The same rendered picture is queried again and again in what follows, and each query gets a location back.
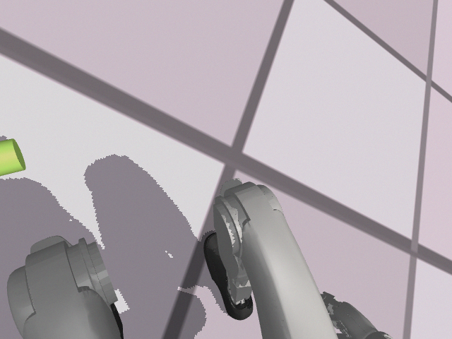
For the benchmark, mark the right robot foot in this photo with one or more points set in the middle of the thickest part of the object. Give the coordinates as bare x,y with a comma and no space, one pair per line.
219,276

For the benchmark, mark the bottle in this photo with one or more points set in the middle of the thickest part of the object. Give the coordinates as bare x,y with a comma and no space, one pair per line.
11,158

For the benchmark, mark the left robot foot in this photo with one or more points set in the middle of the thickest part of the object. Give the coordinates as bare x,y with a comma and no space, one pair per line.
118,320

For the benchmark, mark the right robot hand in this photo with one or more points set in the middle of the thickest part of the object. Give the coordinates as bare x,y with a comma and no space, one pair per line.
346,318

